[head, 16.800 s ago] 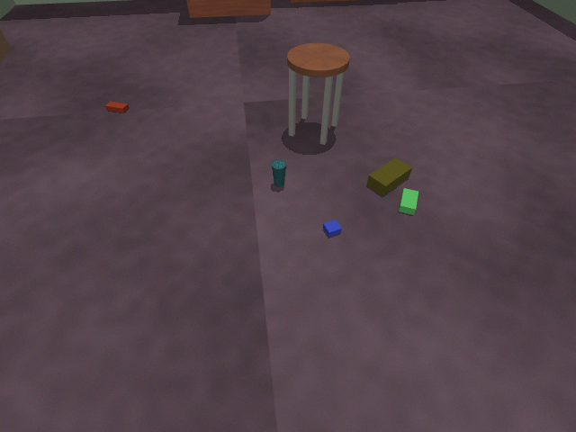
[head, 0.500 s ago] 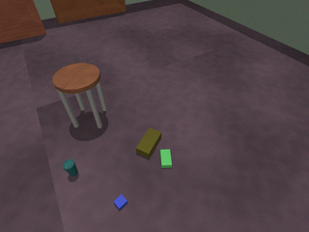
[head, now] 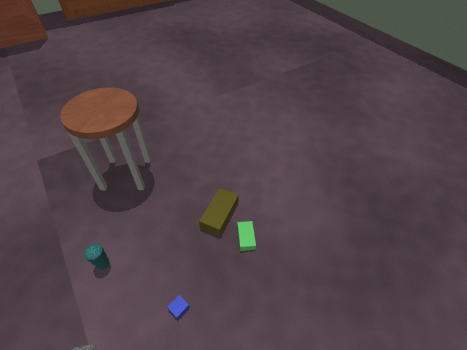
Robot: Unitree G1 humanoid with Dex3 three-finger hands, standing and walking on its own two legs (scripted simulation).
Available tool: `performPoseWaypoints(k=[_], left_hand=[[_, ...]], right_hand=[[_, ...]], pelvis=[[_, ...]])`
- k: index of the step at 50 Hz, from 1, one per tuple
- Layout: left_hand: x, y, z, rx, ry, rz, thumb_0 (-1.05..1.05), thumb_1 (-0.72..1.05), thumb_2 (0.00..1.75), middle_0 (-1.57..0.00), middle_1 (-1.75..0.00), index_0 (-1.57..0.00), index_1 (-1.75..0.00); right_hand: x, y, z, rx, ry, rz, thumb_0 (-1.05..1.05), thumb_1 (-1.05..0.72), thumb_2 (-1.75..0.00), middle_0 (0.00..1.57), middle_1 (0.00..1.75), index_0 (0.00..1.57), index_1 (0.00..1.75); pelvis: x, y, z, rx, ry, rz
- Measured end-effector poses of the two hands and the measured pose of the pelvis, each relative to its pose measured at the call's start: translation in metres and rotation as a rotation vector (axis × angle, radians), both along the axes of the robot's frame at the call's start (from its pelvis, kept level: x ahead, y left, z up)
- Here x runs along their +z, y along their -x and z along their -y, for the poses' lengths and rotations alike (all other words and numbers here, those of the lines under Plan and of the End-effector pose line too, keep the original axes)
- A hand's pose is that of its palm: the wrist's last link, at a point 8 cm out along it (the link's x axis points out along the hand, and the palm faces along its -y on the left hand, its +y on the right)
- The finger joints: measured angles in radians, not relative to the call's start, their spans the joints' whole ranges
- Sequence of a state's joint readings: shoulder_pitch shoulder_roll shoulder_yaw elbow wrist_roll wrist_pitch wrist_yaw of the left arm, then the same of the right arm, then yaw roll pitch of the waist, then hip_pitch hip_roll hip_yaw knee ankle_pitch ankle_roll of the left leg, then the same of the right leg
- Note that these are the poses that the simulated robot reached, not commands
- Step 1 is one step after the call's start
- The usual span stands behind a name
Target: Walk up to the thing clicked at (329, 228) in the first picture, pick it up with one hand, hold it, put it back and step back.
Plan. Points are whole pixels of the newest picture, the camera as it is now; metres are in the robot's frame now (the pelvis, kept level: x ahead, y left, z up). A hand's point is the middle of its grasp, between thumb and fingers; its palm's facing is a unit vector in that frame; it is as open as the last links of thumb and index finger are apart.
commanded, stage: walk up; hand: left
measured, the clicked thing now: (178, 307) +0.42 +0.21 -0.75
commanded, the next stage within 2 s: stand in 0.98 s
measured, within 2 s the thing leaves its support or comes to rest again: neither
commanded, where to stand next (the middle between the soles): +0.03 -0.02 m, yaw -1 degrees
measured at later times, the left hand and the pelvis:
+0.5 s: hand out of the picture +0.07 +0.25 -0.15, palm faces -0.01 -0.94 -0.33, open 7.4 cm; pelvis -0.01 +0.00 +0.01, yaw +0 degrees
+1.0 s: hand out of the picture +0.06 +0.25 -0.15, palm faces -0.02 -0.95 -0.32, open 7.4 cm; pelvis -0.02 +0.00 +0.01, yaw -1 degrees
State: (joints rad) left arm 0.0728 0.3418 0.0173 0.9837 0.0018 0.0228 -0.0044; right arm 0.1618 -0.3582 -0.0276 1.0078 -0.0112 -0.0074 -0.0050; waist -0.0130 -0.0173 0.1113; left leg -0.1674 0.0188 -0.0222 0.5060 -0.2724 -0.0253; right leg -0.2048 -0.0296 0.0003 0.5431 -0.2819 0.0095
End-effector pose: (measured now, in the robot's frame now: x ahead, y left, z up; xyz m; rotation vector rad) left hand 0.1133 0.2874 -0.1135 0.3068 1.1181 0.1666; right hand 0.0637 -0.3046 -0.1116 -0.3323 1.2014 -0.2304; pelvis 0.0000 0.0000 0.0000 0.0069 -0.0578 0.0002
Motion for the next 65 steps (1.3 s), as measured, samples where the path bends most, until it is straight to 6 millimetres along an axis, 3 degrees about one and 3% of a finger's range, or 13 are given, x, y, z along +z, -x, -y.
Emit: performPoseWaypoints(k=[7,20,34,50,65], left_hand=[[-0.002,0.0,-0.011,0.015,0.003,-0.038,0.01,0.91,0.89,-0.21,-0.3,-0.2,-0.3],[0.003,0.035,-0.014,0.047,-0.012,-0.121,0.01,0.91,0.89,-0.2,-0.3,-0.2,-0.3],[0.003,0.06,-0.007,0.062,-0.002,-0.136,0.01,0.91,0.89,-0.21,-0.3,-0.2,-0.3],[0.001,0.06,-0.007,0.042,0.005,-0.126,0.01,0.91,0.89,-0.21,-0.3,-0.2,-0.3],[0.007,0.048,-0.013,0.031,-0.02,-0.13,0.01,0.91,0.89,-0.21,-0.3,-0.2,-0.3]], right_hand=[[0.011,-0.017,-0.002,0.014,0.014,0.014,0.01,-0.91,-0.9,0.21,0.3,0.21,0.3],[0.013,-0.037,0.0,0.037,0.002,0.046,0.01,-0.91,-0.9,0.21,0.3,0.2,0.3],[0.009,-0.013,0.0,0.023,-0.019,0.021,0.01,-0.91,-0.9,0.21,0.3,0.21,0.3],[0.008,0.027,0.004,-0.013,-0.004,-0.045,0.01,-0.91,-0.9,0.21,0.3,0.2,0.3],[0.001,0.016,-0.009,-0.005,-0.043,-0.063,0.01,-0.91,-0.9,0.2,0.3,0.2,0.3]], pelvis=[[0.005,-0.003,-0.001,-0.004,0.008,-0.016],[0.009,0.002,0.001,-0.007,0.007,-0.019],[0.011,0.013,0.004,-0.012,0.006,-0.012],[0.01,0.019,0.002,-0.016,0.006,-0.019],[0.013,0.0,-0.002,-0.011,0.007,-0.028]])
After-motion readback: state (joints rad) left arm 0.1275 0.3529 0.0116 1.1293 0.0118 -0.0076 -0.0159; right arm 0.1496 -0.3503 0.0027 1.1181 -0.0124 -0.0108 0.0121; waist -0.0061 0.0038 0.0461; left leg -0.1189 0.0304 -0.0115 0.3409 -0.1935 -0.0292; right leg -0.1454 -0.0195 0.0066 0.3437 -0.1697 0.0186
